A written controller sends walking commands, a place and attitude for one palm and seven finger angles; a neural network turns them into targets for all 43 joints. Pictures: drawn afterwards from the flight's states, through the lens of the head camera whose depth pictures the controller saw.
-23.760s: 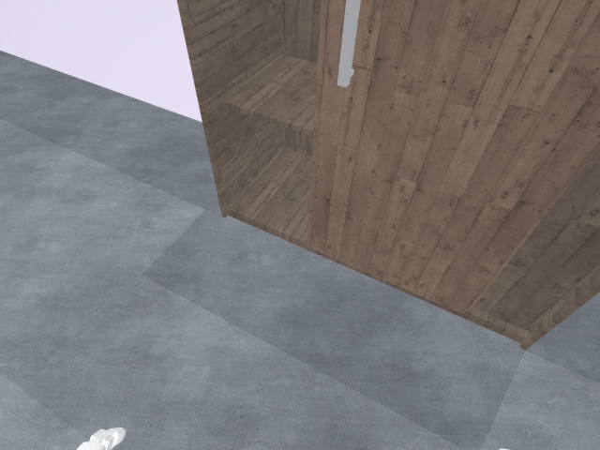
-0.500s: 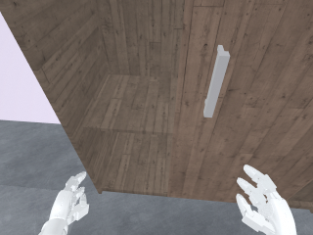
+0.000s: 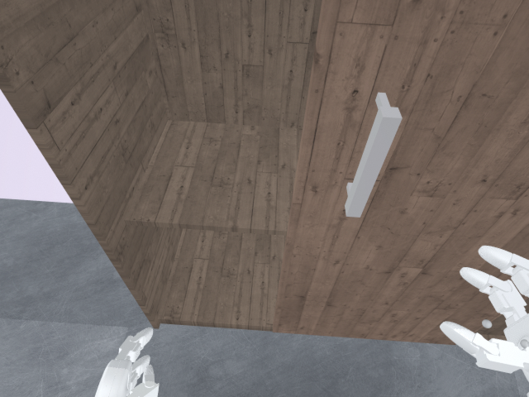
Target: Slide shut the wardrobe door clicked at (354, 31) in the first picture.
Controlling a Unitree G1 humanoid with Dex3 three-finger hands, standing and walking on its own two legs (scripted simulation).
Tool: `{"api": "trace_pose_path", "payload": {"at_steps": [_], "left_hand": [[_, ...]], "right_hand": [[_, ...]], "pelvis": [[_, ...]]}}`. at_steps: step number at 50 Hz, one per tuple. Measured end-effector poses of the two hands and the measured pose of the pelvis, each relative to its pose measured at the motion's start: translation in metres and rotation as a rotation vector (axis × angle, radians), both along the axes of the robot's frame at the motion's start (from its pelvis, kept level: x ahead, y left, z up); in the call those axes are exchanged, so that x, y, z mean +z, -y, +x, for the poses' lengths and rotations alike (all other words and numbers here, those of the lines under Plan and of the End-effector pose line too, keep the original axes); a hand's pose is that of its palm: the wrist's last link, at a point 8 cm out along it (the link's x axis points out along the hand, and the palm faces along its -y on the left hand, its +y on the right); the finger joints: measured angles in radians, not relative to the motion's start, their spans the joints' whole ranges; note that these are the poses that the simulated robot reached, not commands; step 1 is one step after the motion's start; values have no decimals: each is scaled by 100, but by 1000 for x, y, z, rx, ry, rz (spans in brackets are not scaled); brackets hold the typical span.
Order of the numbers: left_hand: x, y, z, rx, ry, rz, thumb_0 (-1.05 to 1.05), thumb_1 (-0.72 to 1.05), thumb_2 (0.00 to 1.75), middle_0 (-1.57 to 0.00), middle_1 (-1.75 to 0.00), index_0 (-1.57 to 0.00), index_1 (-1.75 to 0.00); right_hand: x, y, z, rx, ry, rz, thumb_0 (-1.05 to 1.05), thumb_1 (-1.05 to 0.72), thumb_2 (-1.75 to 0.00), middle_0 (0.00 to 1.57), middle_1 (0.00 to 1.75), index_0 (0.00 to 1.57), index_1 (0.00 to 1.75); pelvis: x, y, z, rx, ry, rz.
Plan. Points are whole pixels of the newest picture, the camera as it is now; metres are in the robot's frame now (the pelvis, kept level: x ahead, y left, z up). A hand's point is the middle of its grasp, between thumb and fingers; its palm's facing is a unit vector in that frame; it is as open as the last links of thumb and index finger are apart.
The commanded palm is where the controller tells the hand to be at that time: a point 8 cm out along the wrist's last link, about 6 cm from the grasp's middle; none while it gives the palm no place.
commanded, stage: raise the hand with hooked fingers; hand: right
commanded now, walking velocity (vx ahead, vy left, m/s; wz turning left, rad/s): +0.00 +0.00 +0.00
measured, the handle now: (366, 159) +0.43 -0.11 +0.16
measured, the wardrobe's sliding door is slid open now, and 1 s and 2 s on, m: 0.41 0.41 0.41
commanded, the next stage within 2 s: move the hooked fingers beside the handle in 1.20 s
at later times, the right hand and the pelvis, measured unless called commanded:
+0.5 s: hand out of the picture +0.23 -0.30 +0.15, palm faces +0.04 +0.99 -0.09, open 13.9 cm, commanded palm +0.20 -0.35 +0.16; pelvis -0.01 -0.04 +0.02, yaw -2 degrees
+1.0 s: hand out of the picture +0.25 -0.32 +0.19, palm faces +0.06 +0.99 -0.10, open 14.0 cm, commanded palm +0.22 -0.37 +0.19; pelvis -0.01 -0.04 +0.03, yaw -2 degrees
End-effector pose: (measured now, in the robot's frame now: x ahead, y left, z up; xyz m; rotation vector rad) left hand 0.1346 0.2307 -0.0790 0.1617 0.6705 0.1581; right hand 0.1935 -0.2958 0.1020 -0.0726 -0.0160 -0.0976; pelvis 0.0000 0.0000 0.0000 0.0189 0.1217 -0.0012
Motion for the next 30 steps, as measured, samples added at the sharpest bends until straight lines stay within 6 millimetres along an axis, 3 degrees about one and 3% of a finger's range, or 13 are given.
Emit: {"api": "trace_pose_path", "payload": {"at_steps": [3,8,10,18,26,30], "left_hand": [[2,-8,1,-5,-17,35,2,90,90,-21,-30,-20,-30],[13,-14,11,-8,9,88,2,90,90,-21,-30,-20,-30],[20,-11,18,-11,38,101,2,90,90,-20,-30,-20,-30],[42,21,39,-65,142,77,2,90,90,-20,-30,-20,-30],[45,52,40,-112,154,29,2,90,90,-21,-30,-20,-30],[44,59,33,-131,125,33,2,90,90,-21,-30,-20,-30]], "right_hand": [[8,7,-1,-12,37,-21,1,2,-50,27,89,26,90],[-5,7,2,79,-66,-6,0,14,-45,27,96,27,97],[-1,9,4,99,-69,-16,0,19,-43,28,99,27,100],[53,47,10,12,139,-35,0,37,-35,29,111,29,112],[54,62,16,55,-11,-22,0,47,-31,30,118,29,119],[73,71,17,35,62,-42,-1,49,-30,30,119,30,120]], "pelvis": [[2,5,3,-9,5,5],[6,15,1,-15,18,11],[8,18,1,-16,29,12],[15,28,-4,-32,85,18],[21,39,-14,-38,117,17],[24,40,-17,-40,133,15]]}}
